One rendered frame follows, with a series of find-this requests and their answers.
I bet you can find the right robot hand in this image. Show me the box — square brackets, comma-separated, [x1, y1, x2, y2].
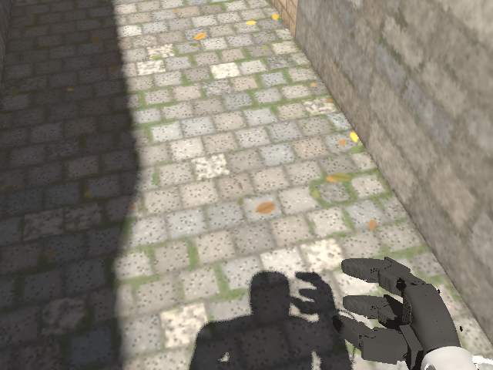
[332, 257, 463, 370]

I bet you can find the robot right forearm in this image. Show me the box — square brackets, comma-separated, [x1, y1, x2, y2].
[421, 346, 479, 370]

